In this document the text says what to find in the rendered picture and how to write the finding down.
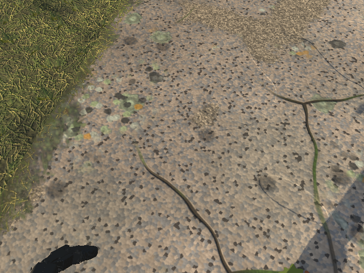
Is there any left robot hand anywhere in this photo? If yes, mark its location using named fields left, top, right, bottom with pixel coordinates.
left=30, top=245, right=98, bottom=273

